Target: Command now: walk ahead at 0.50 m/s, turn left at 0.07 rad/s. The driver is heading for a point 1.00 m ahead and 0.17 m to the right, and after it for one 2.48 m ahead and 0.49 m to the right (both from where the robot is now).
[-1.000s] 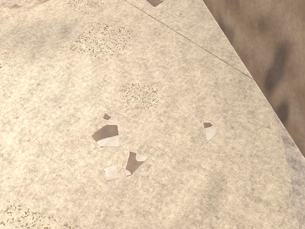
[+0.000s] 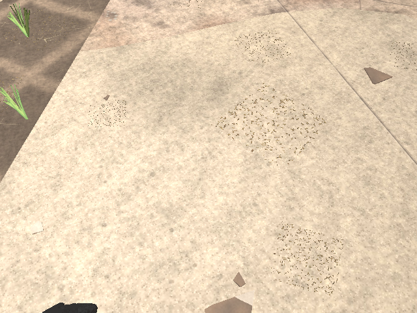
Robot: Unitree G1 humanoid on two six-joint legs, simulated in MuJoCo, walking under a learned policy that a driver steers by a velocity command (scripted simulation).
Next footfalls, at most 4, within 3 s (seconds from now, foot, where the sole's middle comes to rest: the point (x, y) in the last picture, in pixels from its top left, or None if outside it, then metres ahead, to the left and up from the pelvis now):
0.48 left None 0.43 0.15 -0.76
1.02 right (252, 244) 0.68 -0.14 -0.76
1.52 left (223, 162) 1.03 -0.07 -0.76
2.00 right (276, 165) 1.01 -0.28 -0.76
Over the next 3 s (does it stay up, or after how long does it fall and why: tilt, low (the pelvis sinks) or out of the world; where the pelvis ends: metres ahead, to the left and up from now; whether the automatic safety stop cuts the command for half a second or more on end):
stays up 0.98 -0.12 0.02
